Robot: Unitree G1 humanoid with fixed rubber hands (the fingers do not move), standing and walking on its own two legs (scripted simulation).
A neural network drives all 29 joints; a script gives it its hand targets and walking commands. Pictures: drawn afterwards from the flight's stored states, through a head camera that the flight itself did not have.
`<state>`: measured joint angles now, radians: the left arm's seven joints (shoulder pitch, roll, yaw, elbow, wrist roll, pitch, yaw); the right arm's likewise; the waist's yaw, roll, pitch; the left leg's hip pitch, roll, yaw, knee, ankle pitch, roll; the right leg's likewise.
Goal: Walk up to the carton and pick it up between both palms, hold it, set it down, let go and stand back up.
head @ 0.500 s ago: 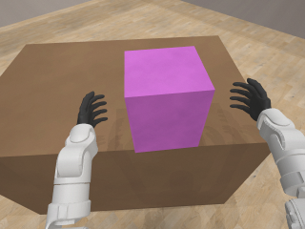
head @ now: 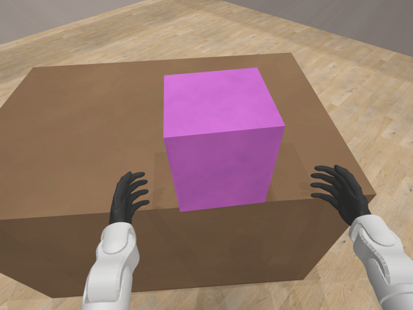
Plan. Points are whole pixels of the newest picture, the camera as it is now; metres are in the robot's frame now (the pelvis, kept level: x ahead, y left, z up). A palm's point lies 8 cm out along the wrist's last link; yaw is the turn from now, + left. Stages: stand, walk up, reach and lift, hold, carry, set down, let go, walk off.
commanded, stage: set down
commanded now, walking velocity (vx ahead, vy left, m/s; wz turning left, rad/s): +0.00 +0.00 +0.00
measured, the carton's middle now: (217, 142) +0.46 +0.02 +0.06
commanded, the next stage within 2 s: let go in 1.36 s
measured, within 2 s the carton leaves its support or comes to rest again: neither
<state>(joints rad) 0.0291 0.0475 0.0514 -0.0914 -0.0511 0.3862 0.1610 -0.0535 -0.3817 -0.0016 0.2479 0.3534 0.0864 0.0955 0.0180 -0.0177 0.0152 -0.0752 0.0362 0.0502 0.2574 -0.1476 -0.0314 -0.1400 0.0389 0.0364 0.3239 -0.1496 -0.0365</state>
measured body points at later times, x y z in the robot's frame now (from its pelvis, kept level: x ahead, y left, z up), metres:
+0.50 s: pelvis +0.01 +0.01 +0.00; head +0.02 +0.02 +0.45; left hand +0.24 +0.20 +0.01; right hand +0.23 -0.23 +0.01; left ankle -0.01 +0.14 -0.75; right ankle +0.02 -0.09 -0.75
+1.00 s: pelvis +0.01 +0.03 +0.00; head +0.03 +0.03 +0.45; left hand +0.19 +0.24 -0.05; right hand +0.20 -0.20 -0.05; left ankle -0.01 +0.14 -0.75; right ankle +0.02 -0.09 -0.75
